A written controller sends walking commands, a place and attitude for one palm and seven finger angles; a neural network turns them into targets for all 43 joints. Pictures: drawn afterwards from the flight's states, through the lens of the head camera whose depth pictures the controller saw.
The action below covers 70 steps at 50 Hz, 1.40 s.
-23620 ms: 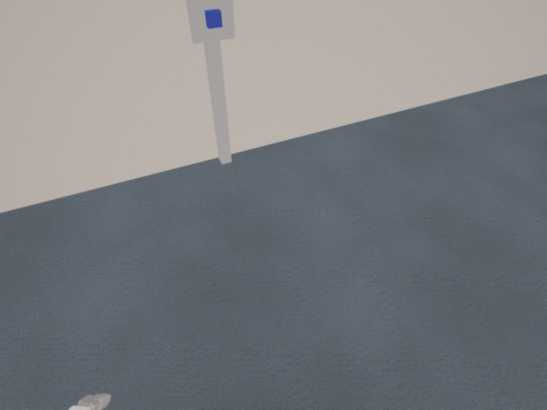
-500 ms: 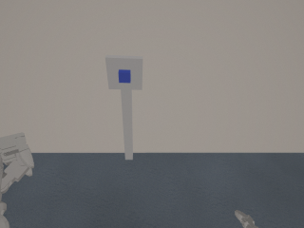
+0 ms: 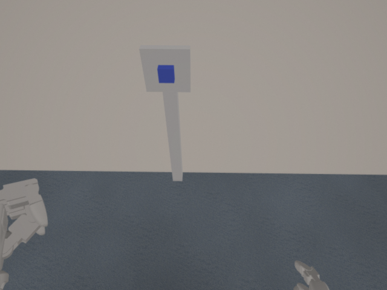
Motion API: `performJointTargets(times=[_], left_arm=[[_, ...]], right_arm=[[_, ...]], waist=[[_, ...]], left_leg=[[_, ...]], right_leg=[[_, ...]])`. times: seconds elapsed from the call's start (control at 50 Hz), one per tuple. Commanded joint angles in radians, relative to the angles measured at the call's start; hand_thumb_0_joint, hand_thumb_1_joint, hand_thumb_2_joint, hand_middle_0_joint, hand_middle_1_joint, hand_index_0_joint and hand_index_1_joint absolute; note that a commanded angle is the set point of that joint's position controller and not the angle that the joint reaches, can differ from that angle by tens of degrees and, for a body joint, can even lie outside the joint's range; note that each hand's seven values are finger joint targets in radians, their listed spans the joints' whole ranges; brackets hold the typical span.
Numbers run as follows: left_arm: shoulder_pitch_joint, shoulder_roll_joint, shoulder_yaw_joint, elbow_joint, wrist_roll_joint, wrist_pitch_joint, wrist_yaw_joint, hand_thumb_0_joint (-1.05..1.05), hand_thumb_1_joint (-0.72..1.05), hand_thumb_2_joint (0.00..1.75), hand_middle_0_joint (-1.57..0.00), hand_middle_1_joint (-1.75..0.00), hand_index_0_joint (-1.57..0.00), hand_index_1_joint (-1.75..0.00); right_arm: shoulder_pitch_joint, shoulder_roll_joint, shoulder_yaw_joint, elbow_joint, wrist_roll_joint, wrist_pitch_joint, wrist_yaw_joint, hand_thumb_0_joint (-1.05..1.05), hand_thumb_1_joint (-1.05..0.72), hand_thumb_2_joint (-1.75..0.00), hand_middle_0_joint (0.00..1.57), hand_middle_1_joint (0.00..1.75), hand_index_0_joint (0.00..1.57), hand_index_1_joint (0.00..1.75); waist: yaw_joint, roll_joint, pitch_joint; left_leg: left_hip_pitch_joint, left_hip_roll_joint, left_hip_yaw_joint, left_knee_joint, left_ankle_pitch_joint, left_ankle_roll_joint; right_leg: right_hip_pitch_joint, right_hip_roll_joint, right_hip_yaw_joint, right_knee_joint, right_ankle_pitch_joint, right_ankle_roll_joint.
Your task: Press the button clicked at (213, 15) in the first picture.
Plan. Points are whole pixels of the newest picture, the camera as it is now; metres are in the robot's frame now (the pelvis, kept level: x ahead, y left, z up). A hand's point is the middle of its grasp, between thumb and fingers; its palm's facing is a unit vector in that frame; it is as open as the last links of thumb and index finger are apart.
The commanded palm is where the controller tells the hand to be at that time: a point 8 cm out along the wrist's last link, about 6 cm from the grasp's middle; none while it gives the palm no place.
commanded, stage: stop stepping back and stand still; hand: left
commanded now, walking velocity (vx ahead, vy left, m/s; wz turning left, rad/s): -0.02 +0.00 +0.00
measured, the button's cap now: (166, 73) +0.84 +0.15 +0.01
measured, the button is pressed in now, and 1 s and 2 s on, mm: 0 0 0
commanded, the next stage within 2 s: let the arm hang, fingers relaxed in 0.44 s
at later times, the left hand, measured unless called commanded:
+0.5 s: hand (40, 198) +0.22 +0.25 +0.16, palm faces +0.33 -0.81 -0.48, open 3.1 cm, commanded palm +0.16 +0.29 +0.18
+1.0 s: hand out of the picture -0.01 +0.22 -0.17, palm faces +0.01 -0.98 -0.22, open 4.3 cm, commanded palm none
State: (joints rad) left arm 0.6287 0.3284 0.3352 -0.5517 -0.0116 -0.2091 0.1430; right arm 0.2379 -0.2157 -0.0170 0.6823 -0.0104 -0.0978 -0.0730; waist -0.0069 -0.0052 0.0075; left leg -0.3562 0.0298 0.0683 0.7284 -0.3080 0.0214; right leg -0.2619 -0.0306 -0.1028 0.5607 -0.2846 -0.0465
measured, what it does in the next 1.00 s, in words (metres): steps on the spot: left foot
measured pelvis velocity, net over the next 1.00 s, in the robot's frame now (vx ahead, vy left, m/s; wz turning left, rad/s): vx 0.00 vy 0.03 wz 0.01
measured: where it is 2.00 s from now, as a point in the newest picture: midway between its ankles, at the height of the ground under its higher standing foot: outside the picture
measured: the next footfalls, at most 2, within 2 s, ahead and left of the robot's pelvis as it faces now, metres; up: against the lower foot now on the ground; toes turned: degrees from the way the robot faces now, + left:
left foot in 0.04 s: +0.07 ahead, +0.13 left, +0.00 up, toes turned +4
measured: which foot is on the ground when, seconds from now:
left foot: up 0.00-0.02, down 0.04-1.00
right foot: down 0.00-1.00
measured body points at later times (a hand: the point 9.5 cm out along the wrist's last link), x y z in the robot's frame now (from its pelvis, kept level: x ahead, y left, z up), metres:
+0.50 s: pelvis +0.03 +0.01 +0.01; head +0.05 +0.01 +0.45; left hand +0.19 +0.29 +0.19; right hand +0.20 -0.22 -0.08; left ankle +0.03 +0.13 -0.73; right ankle +0.01 -0.09 -0.73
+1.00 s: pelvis +0.00 +0.03 +0.01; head +0.02 +0.04 +0.45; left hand -0.01 +0.27 -0.15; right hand +0.00 -0.21 -0.15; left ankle +0.03 +0.13 -0.73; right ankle +0.01 -0.09 -0.73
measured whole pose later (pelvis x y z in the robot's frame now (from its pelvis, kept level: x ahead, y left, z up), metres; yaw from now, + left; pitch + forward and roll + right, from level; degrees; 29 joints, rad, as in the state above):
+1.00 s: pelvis +0.00 +0.03 +0.01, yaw +1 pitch -1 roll -1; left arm 0.32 0.22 0.01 1.01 0.01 0.03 0.01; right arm 0.30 -0.19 0.01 1.03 -0.02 0.05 -0.01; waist 0.00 -0.01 0.07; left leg -0.26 0.01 0.05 0.48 -0.21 0.02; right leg -0.21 -0.03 -0.11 0.45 -0.22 -0.01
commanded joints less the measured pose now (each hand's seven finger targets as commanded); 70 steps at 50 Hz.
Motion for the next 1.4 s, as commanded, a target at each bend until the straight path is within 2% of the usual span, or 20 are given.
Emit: performJointTargets(times=[0.0,0.04,0.06,0.1,0.18,0.22,0.36,0.5,0.52,0.54,0.58,0.62,0.66,0.7,0.78,0.84,0.9,0.96,1.08,1.38], left_arm=[[-0.032,0.216,0.155,-0.286,-0.012,-0.101,0.043,0.00,0.90,0.90,-1.30,-1.50,-1.30,-1.50],[-0.019,0.211,0.168,-0.272,-0.010,-0.104,0.043,0.00,0.90,0.90,-1.30,-1.50,-1.30,-1.50],[0.022,0.200,0.160,-0.213,-0.015,-0.099,0.037,0.00,0.90,0.90,-1.30,-1.50,-1.30,-1.50],[0.026,0.214,0.186,-0.193,-0.015,-0.098,0.028,0.00,0.90,0.90,-1.30,-1.50,-1.30,-1.50],[0.045,0.184,0.148,-0.174,-0.031,-0.087,0.018,0.00,0.90,0.90,-1.30,-1.50,-1.30,-1.50],[0.057,0.184,0.138,-0.192,-0.035,-0.079,0.018,0.00,0.90,0.90,-1.30,-1.50,-1.30,-1.50],[0.035,0.228,0.162,-0.252,-0.037,-0.062,0.031,0.00,0.90,0.90,-1.30,-1.50,-1.30,-1.50],[0.016,0.186,0.128,-0.177,-0.036,-0.049,0.029,0.00,0.90,0.90,-1.30,-1.50,-1.30,-1.50],[-0.133,0.106,-0.239,0.630,0.064,0.097,-0.114,0.00,0.90,0.90,-1.30,-1.50,-1.30,-1.50],[-0.130,0.083,-0.211,0.659,0.049,0.169,-0.133,0.00,0.90,0.90,-1.26,-1.46,-1.26,-1.46],[-0.156,0.036,-0.231,0.698,0.046,0.189,-0.139,0.00,0.90,0.90,-1.19,-1.38,-1.19,-1.38],[-0.230,0.056,-0.242,0.802,0.047,0.190,-0.142,0.00,0.90,0.90,-1.12,-1.30,-1.12,-1.30],[-0.298,0.077,-0.255,0.923,0.049,0.193,-0.140,0.00,0.90,0.90,-1.04,-1.22,-1.04,-1.22],[-0.332,0.057,-0.276,1.053,0.041,0.205,-0.135,0.00,0.90,0.90,-0.97,-1.14,-0.97,-1.14],[-0.340,0.040,-0.301,1.253,0.029,0.218,-0.126,0.00,0.90,0.90,-0.82,-0.98,-0.82,-0.98],[-0.316,0.016,-0.302,1.382,0.023,0.215,-0.123,0.00,0.90,0.90,-0.71,-0.86,-0.71,-0.86],[-0.315,0.012,-0.307,1.469,0.023,0.213,-0.125,0.00,0.90,0.90,-0.60,-0.74,-0.60,-0.74],[-0.312,0.003,-0.311,1.532,0.022,0.210,-0.125,0.00,0.90,0.90,-0.49,-0.62,-0.49,-0.62],[-0.289,-0.034,-0.315,1.621,0.023,0.208,-0.118,0.00,0.90,0.90,-0.27,-0.38,-0.27,-0.38],[-0.261,-0.090,-0.311,1.679,0.024,0.201,-0.104,0.00,0.90,0.90,-0.20,-0.30,-0.20,-0.30]], right_arm=[[-0.112,-0.090,-0.027,-0.193,-0.004,-0.086,-0.019,0.00,-0.90,-0.90,0.20,0.30,0.20,0.30],[-0.113,-0.118,-0.034,-0.218,0.008,-0.081,-0.011,0.00,-0.90,-0.90,0.20,0.30,0.20,0.30],[-0.107,-0.121,-0.042,-0.227,0.019,-0.078,-0.007,0.00,-0.90,-0.90,0.20,0.30,0.20,0.30],[-0.105,-0.092,-0.028,-0.211,0.018,-0.072,-0.006,0.00,-0.90,-0.90,0.20,0.30,0.20,0.30],[-0.103,-0.105,-0.041,-0.223,0.030,-0.065,0.006,0.00,-0.90,-0.90,0.20,0.30,0.20,0.30],[-0.102,-0.102,-0.038,-0.229,0.027,-0.058,0.010,0.00,-0.90,-0.90,0.20,0.30,0.20,0.30],[-0.134,-0.097,-0.026,-0.246,0.016,-0.043,-0.005,0.00,-0.90,-0.90,0.20,0.30,0.20,0.30],[-0.124,-0.099,-0.022,-0.237,0.016,-0.037,-0.007,0.00,-0.90,-0.90,0.20,0.30,0.20,0.30],[-0.167,-0.302,-0.080,0.000,0.018,-0.081,0.093,0.00,-0.90,-0.90,0.20,0.30,0.20,0.30],[-0.084,-0.249,-0.078,-0.006,0.020,-0.013,0.094,0.00,-0.90,-0.90,0.20,0.30,0.20,0.30],[-0.067,-0.214,-0.058,-0.013,0.008,0.014,0.088,0.00,-0.90,-0.90,0.20,0.30,0.20,0.30],[-0.085,-0.204,-0.034,-0.016,-0.004,0.036,0.086,0.00,-0.90,-0.90,0.20,0.30,0.20,0.30],[-0.070,-0.189,-0.028,0.004,-0.009,0.058,0.083,0.00,-0.90,-0.90,0.20,0.30,0.20,0.30],[-0.045,-0.156,-0.016,0.048,-0.016,0.080,0.078,0.00,-0.90,-0.90,0.20,0.30,0.20,0.30],[-0.066,-0.141,0.005,0.130,-0.019,0.093,0.074,0.00,-0.90,-0.90,0.20,0.30,0.20,0.30],[-0.038,-0.107,0.007,0.196,-0.018,0.103,0.065,0.00,-0.90,-0.90,0.20,0.30,0.20,0.30],[0.006,-0.092,0.005,0.249,-0.013,0.109,0.060,0.00,-0.90,-0.90,0.20,0.30,0.20,0.30],[0.055,-0.088,-0.001,0.291,-0.010,0.113,0.055,0.00,-0.90,-0.90,0.20,0.30,0.20,0.30],[0.125,-0.058,-0.004,0.365,-0.011,0.111,0.049,0.00,-0.90,-0.90,0.20,0.30,0.20,0.30],[0.152,0.012,0.001,0.429,-0.010,0.102,0.041,0.00,-0.90,-0.90,0.20,0.30,0.20,0.30]], waist=[[0.002,0.071,-0.031],[0.020,0.214,-0.044],[0.023,0.181,-0.061],[0.008,0.189,-0.058],[-0.008,-0.005,-0.108],[-0.009,-0.031,-0.148],[0.004,0.039,-0.123],[0.003,0.035,-0.078],[-0.037,0.054,-0.002],[-0.017,0.057,-0.080],[-0.007,0.033,-0.097],[0.007,-0.100,-0.072],[-0.005,-0.244,-0.077],[-0.015,-0.190,-0.077],[0.016,0.112,-0.034],[0.016,0.200,-0.008],[0.011,0.168,0.009],[0.005,0.059,0.040],[-0.002,-0.006,0.069],[0.000,0.016,0.096]], left_leg=[[0.184,0.029,-0.062,-0.342,0.071,0.024],[0.143,0.180,-0.258,-0.391,0.219,0.078],[0.132,0.195,-0.260,-0.377,0.292,0.079],[0.076,0.151,-0.168,-0.358,0.356,0.051],[0.083,0.061,-0.064,-0.239,0.339,0.000],[0.113,0.043,-0.041,-0.221,0.340,-0.009],[0.159,0.051,-0.061,-0.282,0.338,-0.003],[0.144,0.053,-0.069,-0.327,0.264,-0.004],[0.055,0.089,-0.091,-0.175,0.368,0.004],[0.095,0.094,-0.085,-0.200,0.394,0.004],[0.050,0.122,-0.122,-0.221,0.342,0.029],[-0.019,0.111,-0.154,-0.244,0.263,0.048],[0.043,0.064,-0.125,-0.205,0.222,0.024],[0.109,0.041,-0.098,-0.203,0.251,0.011],[0.049,0.077,-0.139,-0.336,0.220,0.021],[0.042,0.064,-0.128,-0.374,0.071,0.010],[0.042,0.067,-0.128,-0.398,-0.004,0.008],[0.064,0.069,-0.130,-0.406,-0.027,0.011],[0.085,0.073,-0.128,-0.429,-0.037,0.019],[0.111,0.067,-0.097,-0.422,0.062,0.012]], right_leg=[[-0.032,-0.137,0.175,-0.142,-0.052,-0.013],[-0.025,-0.019,0.089,0.008,0.009,0.049],[0.000,-0.004,0.070,0.030,0.024,0.059],[0.078,-0.008,0.049,-0.018,0.088,0.054],[0.161,-0.070,0.152,-0.108,0.419,0.032],[0.178,-0.097,0.169,-0.112,0.523,0.025],[0.133,-0.061,0.140,-0.141,0.392,0.038],[0.122,-0.039,0.131,-0.191,0.277,0.042],[-0.016,-0.114,0.060,-0.024,0.350,0.013],[-0.014,-0.095,0.115,-0.037,0.288,0.007],[-0.007,-0.070,0.080,-0.009,0.159,0.017],[0.043,-0.064,0.093,-0.031,0.157,0.017],[0.020,-0.120,0.142,-0.089,0.191,-0.016],[-0.002,-0.139,0.149,-0.098,0.228,-0.026],[0.084,-0.075,0.116,-0.107,0.082,0.015],[0.095,-0.073,0.122,-0.163,0.023,0.002],[0.102,-0.075,0.119,-0.205,0.001,-0.003],[0.066,-0.075,0.111,-0.234,-0.031,-0.005],[0.031,-0.073,0.106,-0.243,-0.059,-0.001],[0.024,-0.078,0.106,-0.234,0.020,0.007]])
